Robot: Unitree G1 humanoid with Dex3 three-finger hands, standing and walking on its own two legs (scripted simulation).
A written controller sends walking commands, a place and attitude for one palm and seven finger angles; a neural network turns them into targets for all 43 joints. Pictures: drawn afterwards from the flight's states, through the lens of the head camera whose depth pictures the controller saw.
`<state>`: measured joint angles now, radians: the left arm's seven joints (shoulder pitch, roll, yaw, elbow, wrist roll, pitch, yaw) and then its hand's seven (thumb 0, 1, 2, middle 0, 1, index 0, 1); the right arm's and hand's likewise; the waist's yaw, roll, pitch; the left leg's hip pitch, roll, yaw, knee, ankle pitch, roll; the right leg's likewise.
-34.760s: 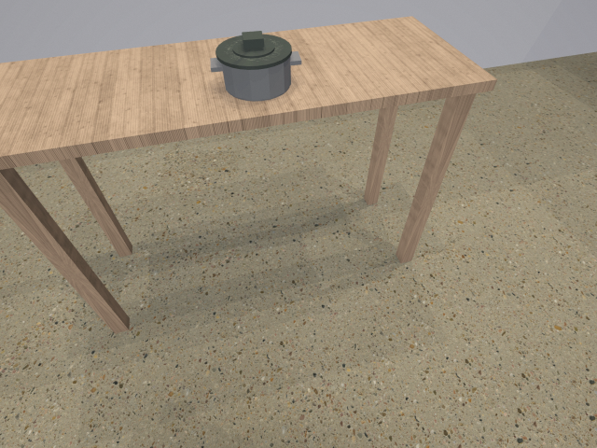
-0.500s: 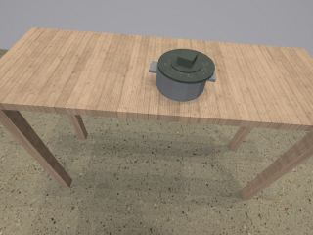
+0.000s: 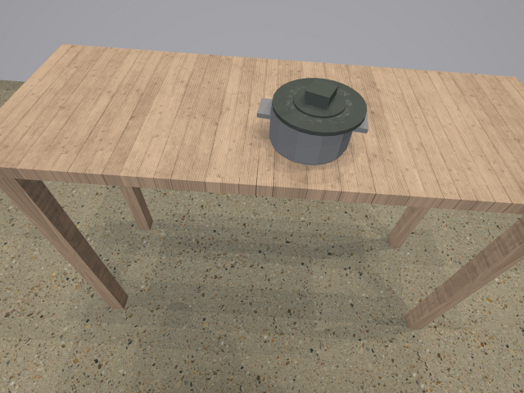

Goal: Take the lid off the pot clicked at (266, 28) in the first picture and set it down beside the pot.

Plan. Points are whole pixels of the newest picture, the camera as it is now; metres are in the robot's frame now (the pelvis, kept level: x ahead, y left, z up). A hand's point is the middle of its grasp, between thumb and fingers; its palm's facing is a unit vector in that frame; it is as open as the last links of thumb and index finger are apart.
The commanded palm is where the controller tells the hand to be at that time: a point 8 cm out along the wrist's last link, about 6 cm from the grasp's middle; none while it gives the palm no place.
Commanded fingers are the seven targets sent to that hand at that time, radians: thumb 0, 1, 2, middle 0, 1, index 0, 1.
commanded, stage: look again from close up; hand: left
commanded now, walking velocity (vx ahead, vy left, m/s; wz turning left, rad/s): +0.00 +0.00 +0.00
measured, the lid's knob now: (321, 92) +0.59 -0.06 +0.15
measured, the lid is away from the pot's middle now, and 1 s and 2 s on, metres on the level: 0.01 0.01 0.01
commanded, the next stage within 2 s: shuffle to correct the standing spot in 0.12 s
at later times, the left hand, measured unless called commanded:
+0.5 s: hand out of the picture -0.02 +0.14 -0.19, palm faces +0.06 -0.99 -0.14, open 7.4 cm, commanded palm none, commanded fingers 0.00 0.90 0.90 -0.20 -0.30 -0.20 -0.30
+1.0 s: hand out of the picture +0.10 +0.12 -0.20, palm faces -0.01 -0.98 -0.19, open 7.4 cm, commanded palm none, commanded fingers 0.00 0.90 0.90 -0.20 -0.30 -0.20 -0.30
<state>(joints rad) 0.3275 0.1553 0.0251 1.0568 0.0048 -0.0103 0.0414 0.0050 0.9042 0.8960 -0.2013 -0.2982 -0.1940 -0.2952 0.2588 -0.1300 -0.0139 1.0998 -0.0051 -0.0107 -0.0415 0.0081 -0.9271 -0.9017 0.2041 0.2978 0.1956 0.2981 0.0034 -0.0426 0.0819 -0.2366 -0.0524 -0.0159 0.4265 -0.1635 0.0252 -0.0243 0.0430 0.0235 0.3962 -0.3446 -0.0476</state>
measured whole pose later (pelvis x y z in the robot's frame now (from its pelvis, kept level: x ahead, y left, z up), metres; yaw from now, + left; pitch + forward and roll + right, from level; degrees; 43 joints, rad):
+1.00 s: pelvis +0.07 -0.07 -0.02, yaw -2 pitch -3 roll +1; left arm 0.28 0.22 0.08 0.97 0.01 0.03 0.03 0.01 0.90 0.90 -0.20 -0.30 -0.19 -0.30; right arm 0.21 -0.11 -0.03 0.93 -0.03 -0.05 -0.06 0.00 -0.91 -0.90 0.20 0.30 0.20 0.30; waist -0.04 -0.10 0.15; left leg -0.28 0.00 0.11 0.63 -0.31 0.05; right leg -0.46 0.11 0.06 1.44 -0.50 -0.02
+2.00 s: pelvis +0.07 -0.13 -0.02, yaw +0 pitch -3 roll +1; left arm 0.32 0.22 0.04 0.94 0.03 0.06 0.05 0.01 0.90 0.90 -0.20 -0.30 -0.20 -0.30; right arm 0.18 -0.16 -0.02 0.82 -0.03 0.04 0.00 0.00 -0.91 -0.90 0.20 0.30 0.20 0.30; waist 0.04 0.03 -0.01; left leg -0.27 -0.07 0.05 0.64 -0.31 0.07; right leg -0.39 -0.03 0.03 0.83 -0.45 -0.01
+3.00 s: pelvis +0.04 -0.07 +0.00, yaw -1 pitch +0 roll -1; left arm 0.39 0.13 -0.01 1.08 0.02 0.01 0.03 0.01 0.90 0.90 -0.20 -0.30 -0.19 -0.30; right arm 0.26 -0.16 -0.02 1.04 -0.01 0.00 -0.03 0.01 -0.92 -0.90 0.20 0.30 0.19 0.30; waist 0.02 -0.01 0.00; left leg -0.25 -0.11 0.10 0.35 -0.12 0.13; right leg -0.20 -0.01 0.02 0.46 -0.26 0.00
